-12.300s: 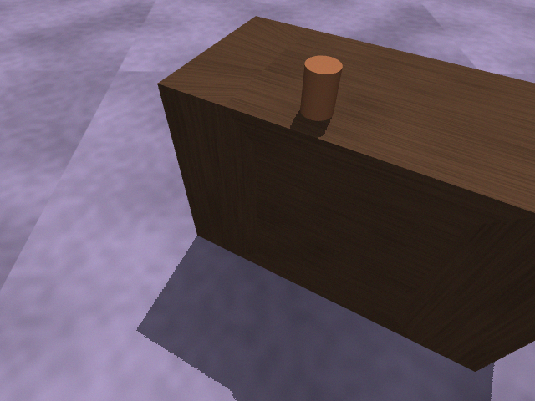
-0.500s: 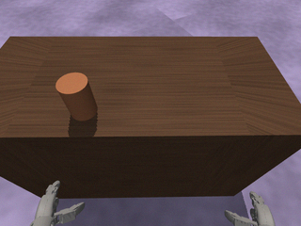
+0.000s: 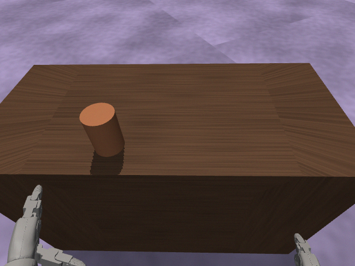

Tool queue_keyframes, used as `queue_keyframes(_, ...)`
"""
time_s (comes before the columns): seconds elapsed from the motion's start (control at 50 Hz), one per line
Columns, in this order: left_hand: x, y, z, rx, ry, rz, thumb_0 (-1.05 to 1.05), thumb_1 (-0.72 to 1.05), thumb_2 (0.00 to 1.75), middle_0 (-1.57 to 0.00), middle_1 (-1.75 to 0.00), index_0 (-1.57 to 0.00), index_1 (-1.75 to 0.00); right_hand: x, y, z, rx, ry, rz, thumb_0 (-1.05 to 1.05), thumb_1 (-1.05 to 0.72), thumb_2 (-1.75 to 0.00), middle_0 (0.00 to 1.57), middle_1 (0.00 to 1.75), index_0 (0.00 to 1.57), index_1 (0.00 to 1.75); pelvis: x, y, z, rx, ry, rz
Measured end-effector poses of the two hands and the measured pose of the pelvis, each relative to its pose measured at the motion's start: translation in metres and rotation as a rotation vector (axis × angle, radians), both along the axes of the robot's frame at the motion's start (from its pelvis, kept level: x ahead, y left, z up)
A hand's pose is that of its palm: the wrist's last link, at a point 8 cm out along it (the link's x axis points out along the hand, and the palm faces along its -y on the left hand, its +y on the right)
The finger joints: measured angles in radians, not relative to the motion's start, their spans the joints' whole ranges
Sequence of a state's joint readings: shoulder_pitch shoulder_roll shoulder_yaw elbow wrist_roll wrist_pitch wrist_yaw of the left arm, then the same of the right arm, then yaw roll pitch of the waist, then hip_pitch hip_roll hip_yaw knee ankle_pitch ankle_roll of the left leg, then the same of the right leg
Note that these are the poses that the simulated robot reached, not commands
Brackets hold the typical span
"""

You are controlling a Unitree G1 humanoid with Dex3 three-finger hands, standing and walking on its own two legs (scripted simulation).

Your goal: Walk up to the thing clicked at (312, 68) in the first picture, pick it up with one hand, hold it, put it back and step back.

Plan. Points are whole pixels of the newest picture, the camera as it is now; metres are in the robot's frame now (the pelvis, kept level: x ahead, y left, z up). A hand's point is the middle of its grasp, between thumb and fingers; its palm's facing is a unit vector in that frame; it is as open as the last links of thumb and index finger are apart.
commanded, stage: rise first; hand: left
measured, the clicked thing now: (104, 130) +0.45 +0.25 +0.03
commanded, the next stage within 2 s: go down in 1.08 s
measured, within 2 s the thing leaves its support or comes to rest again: neither
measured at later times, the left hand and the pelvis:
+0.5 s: hand (37, 226) +0.17 +0.27 +0.08, palm faces +0.36 -0.82 -0.44, open 17.5 cm; pelvis -0.01 -0.01 +0.00, yaw +1 degrees
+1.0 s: hand (20, 218) +0.17 +0.28 +0.12, palm faces +0.40 -0.79 -0.46, open 17.6 cm; pelvis -0.02 -0.01 +0.00, yaw +1 degrees
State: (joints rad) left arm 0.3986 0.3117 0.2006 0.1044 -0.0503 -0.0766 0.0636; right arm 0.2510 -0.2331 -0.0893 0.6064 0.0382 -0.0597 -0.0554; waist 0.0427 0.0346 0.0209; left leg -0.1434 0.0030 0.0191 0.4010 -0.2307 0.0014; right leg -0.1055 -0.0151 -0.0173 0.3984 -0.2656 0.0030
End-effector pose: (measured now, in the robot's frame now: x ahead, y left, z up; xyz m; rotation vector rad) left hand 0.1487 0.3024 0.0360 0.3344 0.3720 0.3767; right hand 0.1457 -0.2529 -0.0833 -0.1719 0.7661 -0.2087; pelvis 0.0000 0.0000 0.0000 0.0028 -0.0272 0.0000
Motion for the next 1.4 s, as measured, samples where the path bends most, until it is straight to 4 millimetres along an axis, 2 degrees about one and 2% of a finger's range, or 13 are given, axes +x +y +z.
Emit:
queue_keyframes(0.16,-0.002,-0.001,0.025,0.050,-0.079,-0.023,-0.01,-0.53,0.01,-0.05,-0.05,-0.05,-0.05,-0.003,-0.008,-0.007,-0.003,0.039,-0.010,0.00,0.50,-0.03,0.06,0.05,0.06,0.05,-0.002,-0.003,0.000,0.001,-0.007,0.005)
queue_keyframes(0.34,-0.008,0.003,0.052,0.120,-0.170,-0.026,-0.01,-0.55,0.01,-0.05,-0.05,-0.06,-0.05,0.003,-0.013,-0.005,-0.010,0.020,-0.009,-0.01,0.50,-0.03,0.06,0.05,0.06,0.05,-0.004,-0.007,0.000,0.004,-0.017,0.015)
queue_keyframes(0.7,-0.018,0.007,0.087,0.205,-0.301,-0.046,-0.01,-0.56,0.03,-0.05,-0.05,-0.05,-0.05,-0.003,-0.012,-0.004,0.002,-0.005,-0.003,-0.01,0.50,-0.03,0.06,0.05,0.06,0.05,-0.012,-0.008,0.000,0.005,-0.030,0.022)
queue_keyframes(1.24,-0.018,0.017,0.119,0.298,-0.429,-0.071,-0.01,-0.59,0.07,-0.06,-0.06,-0.05,-0.07,-0.006,-0.008,-0.004,0.001,-0.014,0.003,-0.01,0.50,-0.06,0.06,0.05,0.06,0.05,-0.014,-0.004,0.000,0.004,-0.030,0.019)
queue_keyframes(1.32,-0.015,0.017,0.118,0.268,-0.481,-0.076,-0.01,-0.60,0.07,-0.06,-0.06,-0.06,-0.07,-0.001,-0.005,-0.004,0.002,-0.021,0.018,-0.01,0.49,-0.06,0.06,0.05,0.06,0.05,-0.014,-0.004,-0.002,0.002,-0.020,0.024)
queue_keyframes(1.4,-0.007,0.026,0.115,0.259,-0.482,-0.072,-0.01,-0.59,0.06,-0.06,-0.07,-0.06,-0.07,0.003,-0.005,-0.002,0.000,-0.027,0.018,-0.01,0.49,-0.05,0.06,0.05,0.06,0.05,-0.013,-0.005,-0.004,0.001,-0.014,0.030)
